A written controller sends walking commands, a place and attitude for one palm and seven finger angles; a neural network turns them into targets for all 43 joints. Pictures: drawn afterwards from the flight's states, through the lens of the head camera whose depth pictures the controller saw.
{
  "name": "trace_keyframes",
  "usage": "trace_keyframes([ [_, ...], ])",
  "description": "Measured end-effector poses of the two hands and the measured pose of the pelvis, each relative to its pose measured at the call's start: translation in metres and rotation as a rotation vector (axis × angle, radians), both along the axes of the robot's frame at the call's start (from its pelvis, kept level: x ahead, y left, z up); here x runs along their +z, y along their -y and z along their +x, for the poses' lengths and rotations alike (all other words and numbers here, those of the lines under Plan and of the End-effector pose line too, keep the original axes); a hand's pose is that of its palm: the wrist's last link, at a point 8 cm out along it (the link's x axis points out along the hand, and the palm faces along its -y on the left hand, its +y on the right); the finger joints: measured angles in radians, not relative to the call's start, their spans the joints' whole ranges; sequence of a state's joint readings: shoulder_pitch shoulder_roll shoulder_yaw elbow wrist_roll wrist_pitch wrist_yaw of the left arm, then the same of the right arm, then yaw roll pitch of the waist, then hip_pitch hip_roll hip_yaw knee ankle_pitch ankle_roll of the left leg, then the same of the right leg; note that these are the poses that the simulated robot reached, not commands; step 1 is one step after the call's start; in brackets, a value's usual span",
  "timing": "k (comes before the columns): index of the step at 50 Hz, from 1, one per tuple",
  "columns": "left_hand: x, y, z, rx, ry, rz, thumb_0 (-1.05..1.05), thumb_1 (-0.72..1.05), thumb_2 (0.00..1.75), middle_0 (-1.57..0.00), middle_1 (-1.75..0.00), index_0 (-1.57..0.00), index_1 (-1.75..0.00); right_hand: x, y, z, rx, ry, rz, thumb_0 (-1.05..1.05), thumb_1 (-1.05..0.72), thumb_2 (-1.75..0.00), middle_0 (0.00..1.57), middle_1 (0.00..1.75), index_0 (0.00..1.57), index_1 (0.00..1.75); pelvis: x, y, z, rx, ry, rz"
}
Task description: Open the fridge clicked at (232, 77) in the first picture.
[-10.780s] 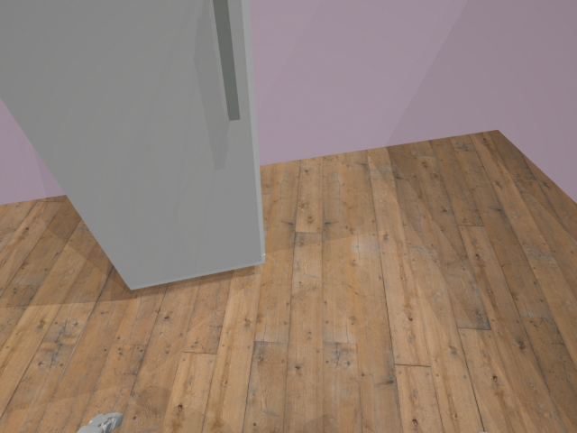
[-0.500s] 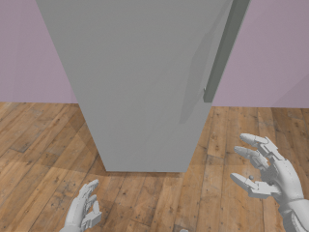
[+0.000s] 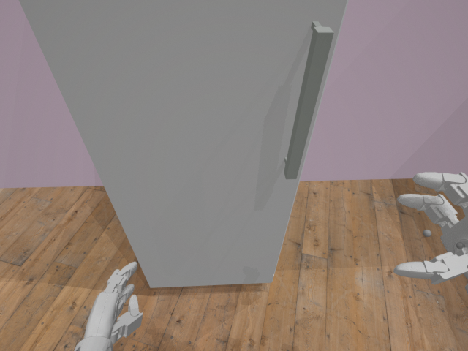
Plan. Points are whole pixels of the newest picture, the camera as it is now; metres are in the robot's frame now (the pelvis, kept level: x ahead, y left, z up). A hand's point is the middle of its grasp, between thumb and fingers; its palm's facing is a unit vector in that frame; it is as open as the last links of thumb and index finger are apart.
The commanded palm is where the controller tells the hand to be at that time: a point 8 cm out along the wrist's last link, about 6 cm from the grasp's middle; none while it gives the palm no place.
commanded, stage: raise the hand to about handle height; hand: right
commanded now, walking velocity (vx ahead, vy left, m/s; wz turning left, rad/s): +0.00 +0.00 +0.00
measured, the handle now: (301, 111) +0.51 -0.12 +0.18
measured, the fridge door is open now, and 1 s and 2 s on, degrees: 0 0 0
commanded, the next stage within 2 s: move the hooked fingers beside the handle in 0.88 s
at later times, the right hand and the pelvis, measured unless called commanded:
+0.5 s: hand (446, 194) +0.28 -0.27 +0.20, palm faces +0.01 +1.00 -0.09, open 14.0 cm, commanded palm +0.23 -0.31 +0.21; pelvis -0.01 +0.01 +0.01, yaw +0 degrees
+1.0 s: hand (441, 193) +0.27 -0.26 +0.21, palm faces +0.01 +1.00 -0.09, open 13.9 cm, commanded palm +0.24 -0.30 +0.21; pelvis +0.00 +0.02 +0.01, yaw +0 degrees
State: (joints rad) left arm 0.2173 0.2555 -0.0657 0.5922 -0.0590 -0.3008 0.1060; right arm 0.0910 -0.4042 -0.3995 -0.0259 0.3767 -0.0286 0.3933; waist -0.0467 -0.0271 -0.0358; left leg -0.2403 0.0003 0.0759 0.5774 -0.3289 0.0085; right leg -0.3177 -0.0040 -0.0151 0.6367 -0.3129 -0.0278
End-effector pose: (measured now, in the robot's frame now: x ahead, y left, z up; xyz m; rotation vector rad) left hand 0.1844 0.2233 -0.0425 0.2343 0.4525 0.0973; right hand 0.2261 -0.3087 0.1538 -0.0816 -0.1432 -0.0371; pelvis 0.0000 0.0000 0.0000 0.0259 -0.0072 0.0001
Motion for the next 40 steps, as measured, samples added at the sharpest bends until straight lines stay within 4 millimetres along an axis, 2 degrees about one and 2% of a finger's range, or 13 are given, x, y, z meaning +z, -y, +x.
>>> trace_keyframes([
  [3,0.002,0.007,0.007,-0.028,0.008,-0.020,0.01,0.90,0.90,-0.20,-0.30,-0.20,-0.30,0.010,0.005,0.003,-0.002,-0.016,0.002,-0.01,0.39,-0.35,0.30,1.13,0.30,1.13,0.002,0.000,0.000,-0.005,0.010,-0.001],
  [9,-0.003,0.014,0.008,-0.052,-0.027,-0.044,0.01,0.90,0.90,-0.20,-0.30,-0.20,-0.30,0.013,0.003,0.007,0.026,-0.124,-0.012,-0.01,0.46,-0.32,0.30,1.18,0.30,1.18,0.006,-0.002,-0.003,-0.009,0.021,-0.005],
  [16,-0.008,0.008,-0.002,-0.049,-0.075,-0.046,0.01,0.90,0.90,-0.20,-0.30,-0.20,-0.30,0.054,0.013,0.010,-0.009,0.006,-0.032,-0.01,0.49,-0.30,0.31,1.20,0.31,1.20,0.009,-0.010,-0.003,-0.012,0.038,-0.008],
  [19,-0.011,0.002,-0.006,-0.038,-0.091,-0.050,0.01,0.90,0.90,-0.20,-0.30,-0.20,-0.30,0.064,0.019,0.016,-0.018,-0.003,-0.023,-0.01,0.50,-0.30,0.31,1.20,0.31,1.20,0.009,-0.012,-0.004,-0.012,0.040,-0.009],
  [22,-0.014,-0.006,-0.010,-0.023,-0.102,-0.051,0.01,0.90,0.90,-0.20,-0.30,-0.20,-0.30,0.063,0.020,0.024,-0.009,-0.070,-0.017,-0.01,0.50,-0.30,0.31,1.20,0.31,1.20,0.010,-0.013,-0.005,-0.012,0.035,-0.011],
  [26,-0.015,-0.018,-0.014,0.002,-0.106,-0.049,0.01,0.90,0.90,-0.20,-0.30,-0.20,-0.30,0.049,0.011,0.031,0.031,-0.136,-0.006,-0.01,0.50,-0.30,0.30,1.20,0.30,1.20,0.009,-0.014,-0.006,-0.001,0.025,-0.014],
  [31,-0.009,-0.026,-0.015,0.027,-0.089,-0.035,0.01,0.90,0.90,-0.20,-0.30,-0.20,-0.30,0.049,-0.006,0.027,0.060,-0.059,-0.001,-0.01,0.50,-0.30,0.31,1.20,0.31,1.20,0.009,-0.016,-0.003,0.011,0.032,-0.016],
  [35,-0.005,-0.027,-0.012,0.029,-0.073,-0.029,0.01,0.90,0.90,-0.20,-0.30,-0.20,-0.30,0.053,0.000,0.025,0.019,-0.015,0.014,-0.01,0.50,-0.30,0.31,1.20,0.31,1.20,0.009,-0.018,-0.002,0.011,0.039,-0.015],
  [40,-0.006,-0.024,-0.008,0.020,-0.071,-0.033,0.01,0.90,0.90,-0.20,-0.30,-0.20,-0.30,0.049,0.009,0.027,-0.029,-0.082,0.009,-0.01,0.50,-0.30,0.31,1.20,0.31,1.20,0.009,-0.017,-0.004,0.004,0.040,-0.014],
])
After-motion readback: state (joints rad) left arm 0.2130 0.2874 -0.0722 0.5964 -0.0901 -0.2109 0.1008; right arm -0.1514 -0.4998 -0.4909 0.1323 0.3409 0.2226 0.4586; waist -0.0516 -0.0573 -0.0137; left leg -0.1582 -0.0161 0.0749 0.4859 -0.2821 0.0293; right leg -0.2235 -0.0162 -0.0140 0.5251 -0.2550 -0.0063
